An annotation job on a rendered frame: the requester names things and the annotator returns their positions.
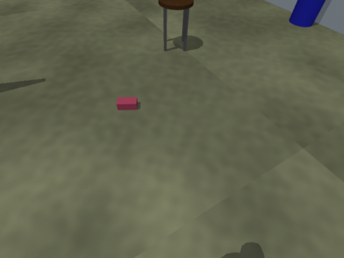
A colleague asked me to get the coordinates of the carton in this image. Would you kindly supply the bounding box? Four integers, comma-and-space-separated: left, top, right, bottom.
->
117, 97, 138, 110

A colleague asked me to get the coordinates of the stool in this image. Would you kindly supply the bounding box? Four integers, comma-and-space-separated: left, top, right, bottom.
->
159, 0, 194, 51

